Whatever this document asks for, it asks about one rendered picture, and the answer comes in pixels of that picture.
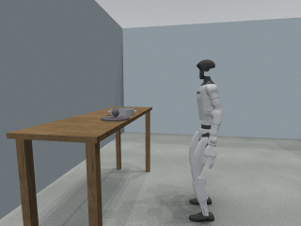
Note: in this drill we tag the table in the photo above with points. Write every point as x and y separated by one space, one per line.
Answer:
87 128

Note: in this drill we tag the pot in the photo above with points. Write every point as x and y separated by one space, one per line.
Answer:
123 111

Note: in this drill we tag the left robot forearm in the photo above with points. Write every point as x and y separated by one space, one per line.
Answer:
215 124

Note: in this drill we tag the knob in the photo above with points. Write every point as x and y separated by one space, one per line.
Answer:
115 112

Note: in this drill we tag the robot torso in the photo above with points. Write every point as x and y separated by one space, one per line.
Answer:
204 111

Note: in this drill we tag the robot left hand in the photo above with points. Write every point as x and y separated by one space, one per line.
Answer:
210 151

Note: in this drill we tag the robot right foot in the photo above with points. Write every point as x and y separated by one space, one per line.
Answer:
195 201

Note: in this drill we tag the lid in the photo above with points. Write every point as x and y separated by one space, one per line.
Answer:
115 118

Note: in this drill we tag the left robot upper arm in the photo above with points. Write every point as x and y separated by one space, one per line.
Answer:
212 91

